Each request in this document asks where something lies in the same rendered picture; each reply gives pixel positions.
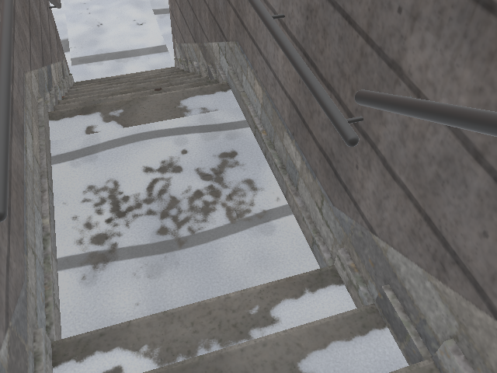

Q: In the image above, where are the stairs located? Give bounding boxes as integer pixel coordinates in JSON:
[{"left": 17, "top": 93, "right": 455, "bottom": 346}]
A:
[
  {"left": 51, "top": 265, "right": 440, "bottom": 373},
  {"left": 54, "top": 67, "right": 219, "bottom": 111}
]

